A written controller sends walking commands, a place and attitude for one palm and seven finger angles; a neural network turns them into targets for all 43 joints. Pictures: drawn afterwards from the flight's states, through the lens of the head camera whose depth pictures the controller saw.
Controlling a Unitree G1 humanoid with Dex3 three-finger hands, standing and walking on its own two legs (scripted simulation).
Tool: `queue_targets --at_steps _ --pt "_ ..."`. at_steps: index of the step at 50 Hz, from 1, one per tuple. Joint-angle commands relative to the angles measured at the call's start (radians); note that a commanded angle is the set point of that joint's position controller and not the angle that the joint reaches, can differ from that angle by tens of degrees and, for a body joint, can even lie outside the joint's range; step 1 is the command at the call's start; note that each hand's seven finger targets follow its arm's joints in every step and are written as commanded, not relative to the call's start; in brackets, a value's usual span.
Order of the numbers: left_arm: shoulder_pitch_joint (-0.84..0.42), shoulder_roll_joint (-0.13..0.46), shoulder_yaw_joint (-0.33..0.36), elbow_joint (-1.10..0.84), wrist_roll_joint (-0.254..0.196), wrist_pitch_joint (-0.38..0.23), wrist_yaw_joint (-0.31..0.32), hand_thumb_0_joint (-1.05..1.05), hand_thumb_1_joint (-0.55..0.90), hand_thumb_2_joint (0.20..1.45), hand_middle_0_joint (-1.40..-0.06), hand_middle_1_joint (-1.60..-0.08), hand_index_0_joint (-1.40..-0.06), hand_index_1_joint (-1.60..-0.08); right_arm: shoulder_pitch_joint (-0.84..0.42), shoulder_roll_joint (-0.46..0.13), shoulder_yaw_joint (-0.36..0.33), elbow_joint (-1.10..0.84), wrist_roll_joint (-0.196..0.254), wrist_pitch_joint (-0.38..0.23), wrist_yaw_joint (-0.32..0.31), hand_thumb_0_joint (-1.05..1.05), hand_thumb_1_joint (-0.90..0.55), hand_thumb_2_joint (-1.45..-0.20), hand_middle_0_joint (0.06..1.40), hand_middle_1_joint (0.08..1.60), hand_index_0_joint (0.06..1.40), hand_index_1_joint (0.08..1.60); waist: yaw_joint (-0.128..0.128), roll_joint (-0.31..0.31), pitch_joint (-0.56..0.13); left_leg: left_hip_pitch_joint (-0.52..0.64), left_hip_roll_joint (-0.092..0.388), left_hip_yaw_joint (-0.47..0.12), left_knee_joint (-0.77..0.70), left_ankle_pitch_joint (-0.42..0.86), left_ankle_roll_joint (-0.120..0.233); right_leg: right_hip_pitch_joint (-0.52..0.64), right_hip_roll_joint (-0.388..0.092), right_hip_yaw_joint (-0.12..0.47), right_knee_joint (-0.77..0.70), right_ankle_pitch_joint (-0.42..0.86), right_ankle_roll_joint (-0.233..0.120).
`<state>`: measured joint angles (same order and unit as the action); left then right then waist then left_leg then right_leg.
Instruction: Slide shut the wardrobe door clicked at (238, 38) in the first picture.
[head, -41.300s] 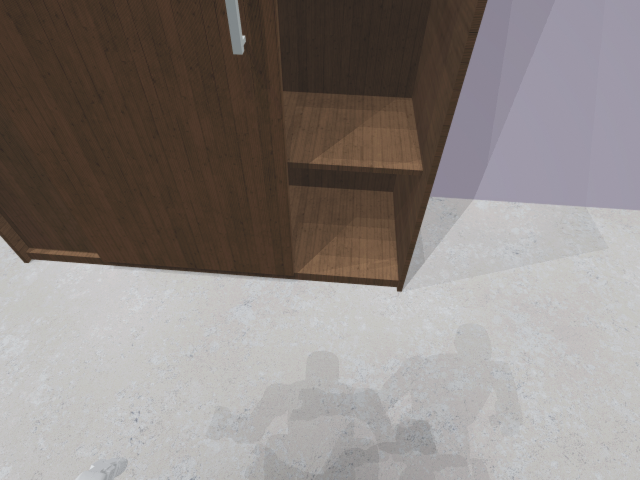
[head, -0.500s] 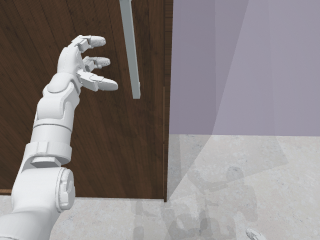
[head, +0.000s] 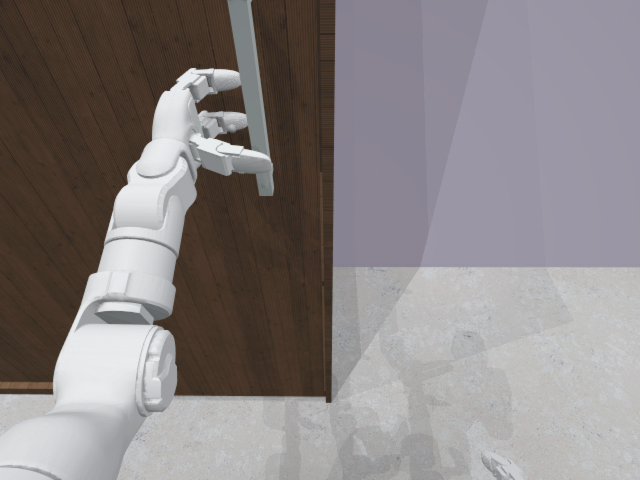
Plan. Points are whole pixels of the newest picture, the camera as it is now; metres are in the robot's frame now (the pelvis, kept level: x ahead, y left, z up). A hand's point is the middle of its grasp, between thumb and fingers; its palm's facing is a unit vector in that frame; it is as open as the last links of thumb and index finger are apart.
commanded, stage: feel for the door with the fingertips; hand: left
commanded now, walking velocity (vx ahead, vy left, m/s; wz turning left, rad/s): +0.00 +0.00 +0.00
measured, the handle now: (257, 104) +0.50 +0.09 +0.25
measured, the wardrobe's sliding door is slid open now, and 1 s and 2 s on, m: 0.00 0.00 0.00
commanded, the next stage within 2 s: slide the fingers in behind the handle in 0.44 s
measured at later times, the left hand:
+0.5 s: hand (232, 120) +0.46 +0.12 +0.25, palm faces +0.01 -1.00 +0.01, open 13.9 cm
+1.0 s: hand (239, 127) +0.45 +0.11 +0.25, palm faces -0.01 -1.00 +0.01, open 14.0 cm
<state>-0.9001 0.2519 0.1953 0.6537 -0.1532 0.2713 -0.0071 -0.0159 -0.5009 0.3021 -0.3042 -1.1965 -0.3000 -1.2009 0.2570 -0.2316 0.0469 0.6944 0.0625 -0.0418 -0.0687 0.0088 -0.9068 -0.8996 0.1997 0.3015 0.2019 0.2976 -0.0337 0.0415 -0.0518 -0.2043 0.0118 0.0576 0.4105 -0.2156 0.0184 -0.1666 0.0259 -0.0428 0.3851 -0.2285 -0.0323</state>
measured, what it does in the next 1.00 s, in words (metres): stands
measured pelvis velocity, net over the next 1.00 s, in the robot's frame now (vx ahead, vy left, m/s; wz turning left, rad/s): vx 0.00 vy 0.01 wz -0.01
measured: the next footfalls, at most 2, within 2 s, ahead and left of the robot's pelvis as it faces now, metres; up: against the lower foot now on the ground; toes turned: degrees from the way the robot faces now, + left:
none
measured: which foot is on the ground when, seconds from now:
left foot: down 0.00-1.00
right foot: down 0.00-1.00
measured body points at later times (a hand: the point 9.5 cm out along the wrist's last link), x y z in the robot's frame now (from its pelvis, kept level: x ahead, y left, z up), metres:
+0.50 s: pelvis +0.00 +0.00 +0.00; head -0.01 -0.01 +0.45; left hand +0.45 +0.17 +0.25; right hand +0.10 -0.25 -0.12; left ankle +0.00 +0.11 -0.74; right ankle -0.02 -0.10 -0.74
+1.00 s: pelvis +0.00 +0.01 +0.00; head -0.01 -0.01 +0.45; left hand +0.44 +0.16 +0.25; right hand +0.09 -0.24 -0.12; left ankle +0.00 +0.11 -0.74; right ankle -0.02 -0.10 -0.74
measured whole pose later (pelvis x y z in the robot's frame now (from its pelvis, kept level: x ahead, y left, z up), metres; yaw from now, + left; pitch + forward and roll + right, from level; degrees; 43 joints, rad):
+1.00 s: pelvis +0.00 +0.01 +0.00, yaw +0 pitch +1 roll +0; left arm -0.94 0.24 0.18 0.71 -0.15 0.21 0.00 -0.02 -0.50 0.30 -0.31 -1.20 -0.30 -1.20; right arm 0.31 -0.24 0.03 0.72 0.06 -0.09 -0.06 0.01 -0.91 -0.90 0.20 0.30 0.20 0.30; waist -0.04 0.04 -0.05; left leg -0.23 0.01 0.07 0.42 -0.21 0.02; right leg -0.20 0.02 -0.03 0.39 -0.22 -0.03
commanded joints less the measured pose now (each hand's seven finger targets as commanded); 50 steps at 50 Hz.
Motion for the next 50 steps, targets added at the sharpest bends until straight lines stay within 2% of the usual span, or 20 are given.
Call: queue_targets --at_steps 1,4,7,8,9,10,12,14,18,21,22,24,26,28,37,40,43,46,49,50 --pt "-0.532 0.216 0.052 -0.218 -0.006 -0.079 -0.01 0.0 -0.5 0.3 -0.3 -1.2 -0.3 -1.2 -0.062 -0.129 -0.049 -0.128 0.001 -0.045 -0.015 0.0 -0.9 -0.9 0.2 0.3 0.2 0.3 0.011 -0.078 -0.299 0.152 -0.003 -0.046 -0.012 0.258 0.031 0.058 -0.016 0.034 -0.036 0.332 0.012" --pt "-0.544 0.182 0.022 -0.235 -0.008 -0.077 -0.023 0.0 -0.5 0.3 -0.3 -1.2 -0.3 -1.2 -0.059 -0.126 -0.053 -0.128 0.002 -0.051 -0.014 0.0 -0.9 -0.9 0.2 0.3 0.2 0.3 0.003 -0.053 -0.306 0.166 -0.005 -0.042 -0.004 0.279 0.032 0.047 -0.015 0.032 -0.031 0.356 0.012" --pt "-0.545 0.217 0.043 -0.204 -0.012 -0.068 -0.032 0.0 -0.5 0.3 -0.3 -1.2 -0.3 -1.2 -0.05 -0.135 -0.054 -0.118 0.005 -0.047 -0.016 0.0 -0.9 -0.9 0.2 0.3 0.2 0.3 0.002 -0.064 -0.283 0.147 -0.006 -0.045 -0.008 0.26 0.031 0.042 -0.015 0.031 -0.038 0.341 0.013" --pt "-0.55 0.189 0.021 -0.196 -0.014 -0.064 -0.035 0.0 -0.5 0.3 -0.3 -1.2 -0.3 -1.2 -0.055 -0.131 -0.052 -0.121 0.006 -0.049 -0.015 0.0 -0.9 -0.9 0.2 0.3 0.2 0.3 0.0 -0.051 -0.27 0.142 -0.008 -0.044 -0.008 0.237 0.031 0.026 -0.015 0.033 -0.043 0.317 0.014" --pt "-0.56 0.197 0.026 -0.18 -0.013 -0.063 -0.032 0.0 -0.5 0.3 -0.3 -1.2 -0.3 -1.2 -0.047 -0.134 -0.054 -0.113 0.006 -0.05 -0.017 0.0 -0.9 -0.9 0.2 0.3 0.2 0.3 -0.007 -0.08 -0.26 0.136 -0.007 -0.048 -0.008 0.227 0.033 0.019 -0.014 0.03 -0.046 0.305 0.015" --pt "-0.564 0.198 0.024 -0.176 -0.014 -0.069 -0.03 0.0 -0.5 0.3 -0.3 -1.2 -0.3 -1.2 -0.042 -0.136 -0.056 -0.111 0.003 -0.048 -0.017 0.0 -0.9 -0.9 0.2 0.3 0.2 0.3 -0.005 -0.068 -0.258 0.139 -0.005 -0.046 -0.011 0.229 0.031 0.024 -0.016 0.028 -0.048 0.297 0.014" --pt "-0.611 0.182 0.007 -0.195 -0.012 -0.081 -0.028 0.0 -0.5 0.3 -0.3 -1.2 -0.3 -1.2 -0.046 -0.132 -0.055 -0.11 0.004 -0.055 -0.016 0.0 -0.9 -0.9 0.2 0.3 0.2 0.3 -0.013 -0.038 -0.278 0.158 -0.006 -0.051 -0.005 0.23 0.03 0.004 -0.014 0.031 -0.044 0.291 0.013" --pt "-0.635 0.168 -0.001 -0.187 -0.014 -0.091 -0.024 0.0 -0.5 0.3 -0.3 -1.2 -0.3 -1.2 -0.036 -0.133 -0.056 -0.103 0.002 -0.063 -0.016 0.0 -0.9 -0.9 0.2 0.3 0.2 0.3 -0.018 -0.053 -0.294 0.164 -0.006 -0.055 -0.003 0.235 0.031 0.003 -0.012 0.03 -0.04 0.292 0.012" --pt "-0.617 0.216 0.043 -0.13 -0.01 -0.105 -0.016 0.0 -0.5 0.3 -0.3 -1.2 -0.3 -1.2 -0.026 -0.137 -0.056 -0.094 -0.001 -0.061 -0.015 0.0 -0.9 -0.9 0.2 0.3 0.2 0.3 -0.008 -0.069 -0.291 0.141 -0.007 -0.051 -0.005 0.235 0.031 0.016 -0.015 0.034 -0.039 0.302 0.014" --pt "-0.629 0.232 0.047 -0.062 0.006 -0.114 -0.011 0.0 -0.5 0.3 -0.3 -1.2 -0.3 -1.2 -0.01 -0.142 -0.056 -0.087 -0.003 -0.059 -0.015 0.0 -0.9 -0.9 0.2 0.3 0.2 0.3 -0.011 -0.075 -0.268 0.12 -0.006 -0.05 -0.01 0.212 0.031 0.006 -0.017 0.034 -0.043 0.282 0.016" --pt "-0.654 0.267 0.07 -0.042 0.011 -0.118 -0.008 0.0 -0.5 0.3 -0.3 -1.2 -0.3 -1.2 -0.001 -0.144 -0.056 -0.082 -0.005 -0.057 -0.017 0.0 -0.9 -0.9 0.2 0.3 0.2 0.3 -0.015 -0.078 -0.269 0.111 -0.005 -0.049 -0.011 0.207 0.032 0.007 -0.018 0.036 -0.045 0.279 0.017" --pt "-0.688 0.241 0.044 -0.021 0.015 -0.133 -0.013 0.0 -0.5 0.3 -0.3 -1.2 -0.3 -1.2 0.008 -0.142 -0.057 -0.083 -0.005 -0.061 -0.017 0.0 -0.9 -0.9 0.2 0.3 0.2 0.3 -0.026 -0.086 -0.27 0.108 -0.004 -0.049 -0.01 0.196 0.033 0.001 -0.019 0.037 -0.043 0.272 0.018" --pt "-0.688 0.279 0.075 0.012 0.017 -0.15 -0.015 0.0 -0.5 0.3 -0.3 -1.2 -0.3 -1.2 0.02 -0.146 -0.057 -0.08 -0.006 -0.063 -0.018 0.0 -0.9 -0.9 0.2 0.3 0.2 0.3 -0.021 -0.082 -0.275 0.099 -0.006 -0.051 -0.009 0.189 0.033 0.004 -0.019 0.039 -0.043 0.266 0.018" --pt "-0.709 0.253 0.05 0.038 0.018 -0.161 -0.024 0.0 -0.5 0.3 -0.3 -1.2 -0.3 -1.2 0.029 -0.144 -0.057 -0.075 -0.005 -0.067 -0.019 0.0 -0.9 -0.9 0.2 0.3 0.2 0.3 -0.032 -0.076 -0.26 0.093 -0.004 -0.051 -0.006 0.18 0.031 -0.015 -0.019 0.037 -0.042 0.256 0.019" --pt "-0.662 0.197 0.024 -0.079 0.001 -0.193 -0.031 0.0 -0.5 0.3 -0.3 -1.2 -0.3 -1.2 0.017 -0.14 -0.062 -0.093 0.002 -0.094 -0.008 0.0 -0.9 -0.9 0.2 0.3 0.2 0.3 -0.011 -0.041 -0.311 0.152 0.004 -0.06 -0.005 0.222 0.027 -0.013 -0.009 0.029 -0.031 0.258 0.008" --pt "-0.608 0.185 0.021 -0.081 -0.007 -0.169 -0.025 0.0 -0.5 0.3 -0.3 -1.2 -0.3 -1.2 0.009 -0.141 -0.064 -0.092 0.002 -0.093 -0.008 0.0 -0.9 -0.9 0.2 0.3 0.2 0.3 -0.005 -0.08 -0.287 0.14 0.008 -0.058 -0.012 0.206 0.028 -0.011 -0.007 0.022 -0.039 0.234 0.011" --pt "-0.608 0.207 0.045 -0.128 -0.002 -0.148 -0.012 0.0 -0.5 0.3 -0.3 -1.2 -0.3 -1.2 -0.005 -0.138 -0.061 -0.097 0.003 -0.093 -0.008 0.0 -0.9 -0.9 0.2 0.3 0.2 0.3 0.003 -0.06 -0.295 0.139 0.006 -0.055 -0.013 0.21 0.028 -0.008 -0.007 0.028 -0.039 0.241 0.011" --pt "-0.612 0.162 0.007 -0.188 0.002 -0.139 0.001 0.0 -0.5 0.3 -0.3 -1.2 -0.3 -1.2 -0.023 -0.131 -0.059 -0.107 0.003 -0.093 -0.004 0.0 -0.9 -0.9 0.2 0.3 0.2 0.3 0.001 -0.03 -0.3 0.164 0.009 -0.059 -0.017 0.216 0.024 -0.015 -0.005 0.024 -0.038 0.229 0.009" --pt "-0.607 0.147 0.005 -0.22 -0.003 -0.12 0.011 0.0 -0.5 0.3 -0.3 -1.2 -0.3 -1.2 -0.034 -0.127 -0.059 -0.108 0.001 -0.093 -0.003 0.0 -0.9 -0.9 0.2 0.3 0.2 0.3 0.001 -0.038 -0.308 0.173 0.007 -0.057 -0.009 0.234 0.023 -0.013 -0.004 0.026 -0.037 0.251 0.01" --pt "-0.588 0.155 0.01 -0.209 -0.003 -0.114 0.015 0.0 -0.5 0.3 -0.3 -1.2 -0.3 -1.2 -0.03 -0.129 -0.059 -0.105 -0.001 -0.087 -0.004 0.0 -0.9 -0.9 0.2 0.3 0.2 0.3 0.003 -0.068 -0.303 0.167 0.009 -0.058 -0.014 0.234 0.022 0.001 -0.004 0.021 -0.041 0.247 0.01"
